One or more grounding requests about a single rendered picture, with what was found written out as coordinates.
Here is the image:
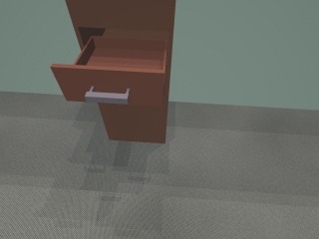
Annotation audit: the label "cabinet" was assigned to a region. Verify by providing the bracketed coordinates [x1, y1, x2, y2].
[65, 0, 176, 143]

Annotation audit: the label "drawer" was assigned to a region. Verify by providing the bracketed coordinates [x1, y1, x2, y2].
[50, 36, 167, 107]

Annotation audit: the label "handle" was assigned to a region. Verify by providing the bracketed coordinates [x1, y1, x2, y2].
[85, 86, 131, 105]

